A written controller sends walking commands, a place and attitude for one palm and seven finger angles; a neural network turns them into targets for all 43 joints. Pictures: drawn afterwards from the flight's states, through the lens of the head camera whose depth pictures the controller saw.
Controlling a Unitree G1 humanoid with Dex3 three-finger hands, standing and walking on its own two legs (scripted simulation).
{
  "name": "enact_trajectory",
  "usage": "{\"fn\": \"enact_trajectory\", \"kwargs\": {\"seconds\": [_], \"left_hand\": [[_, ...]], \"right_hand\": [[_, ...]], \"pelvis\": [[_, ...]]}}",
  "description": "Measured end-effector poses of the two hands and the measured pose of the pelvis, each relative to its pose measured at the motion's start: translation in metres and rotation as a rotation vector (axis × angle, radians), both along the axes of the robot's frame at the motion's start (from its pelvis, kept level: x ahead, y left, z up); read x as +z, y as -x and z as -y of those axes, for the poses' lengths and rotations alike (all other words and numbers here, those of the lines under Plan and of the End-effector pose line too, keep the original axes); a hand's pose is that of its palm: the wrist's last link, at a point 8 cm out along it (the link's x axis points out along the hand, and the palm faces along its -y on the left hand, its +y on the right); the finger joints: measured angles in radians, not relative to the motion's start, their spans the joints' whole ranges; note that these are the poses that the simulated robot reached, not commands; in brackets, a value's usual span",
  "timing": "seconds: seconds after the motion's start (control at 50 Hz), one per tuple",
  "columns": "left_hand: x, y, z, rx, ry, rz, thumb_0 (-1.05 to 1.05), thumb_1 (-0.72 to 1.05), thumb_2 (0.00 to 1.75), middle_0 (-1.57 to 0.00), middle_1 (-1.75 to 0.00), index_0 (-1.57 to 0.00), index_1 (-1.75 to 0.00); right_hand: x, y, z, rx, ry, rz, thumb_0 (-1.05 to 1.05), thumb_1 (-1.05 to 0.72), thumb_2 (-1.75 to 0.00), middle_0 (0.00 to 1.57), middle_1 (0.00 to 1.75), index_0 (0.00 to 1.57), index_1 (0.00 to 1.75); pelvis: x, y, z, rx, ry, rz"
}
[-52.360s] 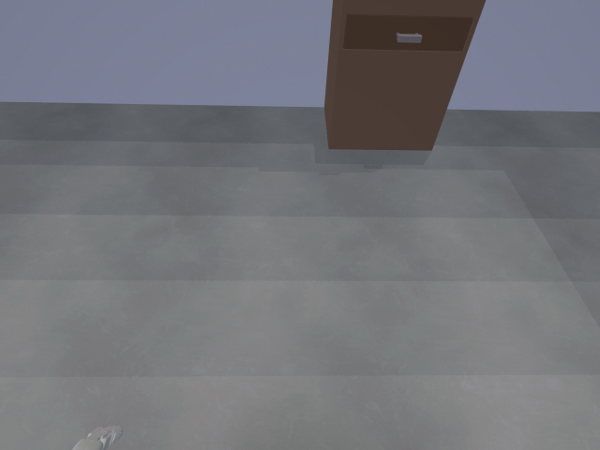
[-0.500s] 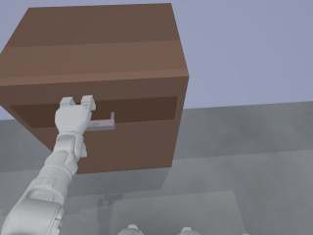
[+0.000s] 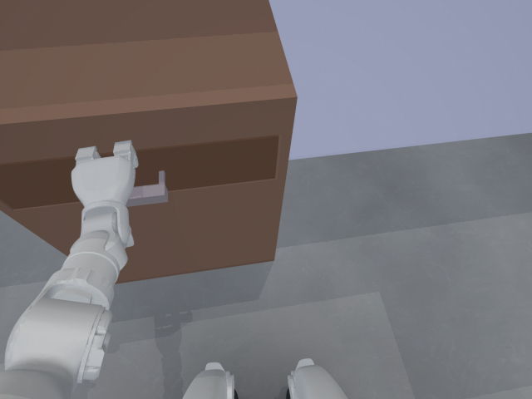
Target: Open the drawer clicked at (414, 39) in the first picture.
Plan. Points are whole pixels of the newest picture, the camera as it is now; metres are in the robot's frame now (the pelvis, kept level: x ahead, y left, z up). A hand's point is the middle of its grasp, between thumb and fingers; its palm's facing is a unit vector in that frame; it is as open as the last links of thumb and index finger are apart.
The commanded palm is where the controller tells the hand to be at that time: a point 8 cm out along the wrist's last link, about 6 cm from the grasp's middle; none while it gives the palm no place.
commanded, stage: move the hooked fingers above the handle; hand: left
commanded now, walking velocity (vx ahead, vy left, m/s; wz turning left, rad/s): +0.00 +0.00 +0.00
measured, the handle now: (139, 186) +0.50 +0.22 -0.07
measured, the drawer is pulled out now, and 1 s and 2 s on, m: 0.00 0.00 0.00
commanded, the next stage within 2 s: none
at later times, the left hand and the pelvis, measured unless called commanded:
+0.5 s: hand (116, 194) +0.45 +0.23 -0.02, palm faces +0.02 +0.01 -1.00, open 13.6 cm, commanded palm +0.44 +0.22 +0.04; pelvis +0.01 +0.00 +0.00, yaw +0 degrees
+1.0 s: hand (123, 194) +0.46 +0.22 -0.02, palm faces +0.04 -0.01 -1.00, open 13.7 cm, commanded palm +0.44 +0.21 +0.04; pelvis +0.01 +0.00 -0.01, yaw +1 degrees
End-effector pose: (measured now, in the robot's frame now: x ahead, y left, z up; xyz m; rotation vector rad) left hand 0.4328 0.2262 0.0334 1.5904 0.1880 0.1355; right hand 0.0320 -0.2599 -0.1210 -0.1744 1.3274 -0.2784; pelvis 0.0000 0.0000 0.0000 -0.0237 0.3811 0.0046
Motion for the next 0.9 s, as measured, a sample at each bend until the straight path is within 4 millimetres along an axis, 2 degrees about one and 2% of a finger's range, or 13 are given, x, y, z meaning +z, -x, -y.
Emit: {"fn": "enact_trajectory", "kwargs": {"seconds": [0.06,0.1,0.24,0.32,0.44,0.54,0.64,0.68,0.74,0.9], "left_hand": [[0.003,0.0,-0.01,0.021,0.016,-0.056,0.0,-0.49,0.3,-0.34,-1.22,-0.33,-1.22],[0.006,-0.001,-0.009,-0.017,0.035,-0.073,0.0,-0.49,0.3,-0.33,-1.22,-0.33,-1.22],[0.003,-0.004,0.02,-0.204,0.101,-0.021,0.0,-0.49,0.3,-0.32,-1.21,-0.32,-1.2],[-0.004,-0.002,0.02,-0.198,0.094,0.065,0.0,-0.49,0.3,-0.35,-1.24,-0.32,-1.2],[-0.006,0.0,0.008,-0.097,0.022,0.093,0.0,-0.49,0.3,-0.35,-1.23,-0.34,-1.22],[0.007,0.002,-0.006,0.003,0.007,0.022,0.0,-0.49,0.3,-0.34,-1.22,-0.34,-1.22],[0.014,-0.003,0.003,-0.048,0.04,-0.058,0.0,-0.49,0.3,-0.33,-1.21,-0.33,-1.21],[0.013,-0.006,0.012,-0.095,0.069,-0.069,0.0,-0.49,0.3,-0.32,-1.21,-0.33,-1.2],[0.008,-0.005,0.012,-0.122,0.101,-0.049,0.0,-0.49,0.3,-0.32,-1.21,-0.33,-1.2],[-0.011,0.003,0.009,-0.152,0.06,0.043,0.0,-0.49,0.3,-0.32,-1.21,-0.32,-1.2]], "right_hand": [[0.005,0.001,0.0,0.001,0.012,0.016,0.01,-0.9,-0.9,0.2,0.3,0.21,0.3],[0.008,0.001,0.002,0.008,0.026,0.02,0.0,-0.9,-0.9,0.2,0.3,0.21,0.3],[0.008,-0.001,0.011,0.029,0.07,0.016,0.0,-0.9,-0.9,0.2,0.3,0.21,0.3],[0.001,-0.006,0.012,0.034,0.062,0.014,0.0,-0.9,-0.9,0.2,0.3,0.2,0.3],[-0.008,-0.015,0.003,0.033,0.013,0.01,0.0,-0.91,-0.9,0.2,0.3,0.2,0.3],[-0.002,-0.021,-0.005,0.026,-0.017,0.024,0.0,-0.91,-0.9,0.2,0.3,0.2,0.3],[0.01,-0.025,-0.004,0.031,0.002,0.047,0.0,-0.9,-0.9,0.2,0.3,0.21,0.3],[0.014,-0.026,-0.001,0.033,0.02,0.053,0.0,-0.9,-0.9,0.2,0.3,0.21,0.3],[0.015,-0.026,0.005,0.037,0.043,0.052,0.0,-0.9,-0.9,0.2,0.3,0.21,0.3],[-0.001,-0.026,0.011,0.045,0.042,0.015,0.0,-0.9,-0.9,0.2,0.3,0.2,0.3]], "pelvis": [[0.003,0.0,0.001,0.005,0.001,0.005],[0.004,-0.001,0.002,0.011,0.004,0.006],[-0.003,-0.005,0.0,0.02,0.015,-0.01],[-0.01,-0.006,-0.001,0.012,0.015,-0.026],[-0.009,-0.004,-0.001,0.006,0.009,-0.026],[0.002,-0.007,0.001,0.009,0.005,0.001],[0.009,-0.013,0.002,0.021,0.006,0.021],[0.009,-0.014,0.003,0.022,0.007,0.021],[0.006,-0.016,0.003,0.019,0.009,0.01],[-0.007,-0.014,0.001,0.013,0.012,-0.023]]}}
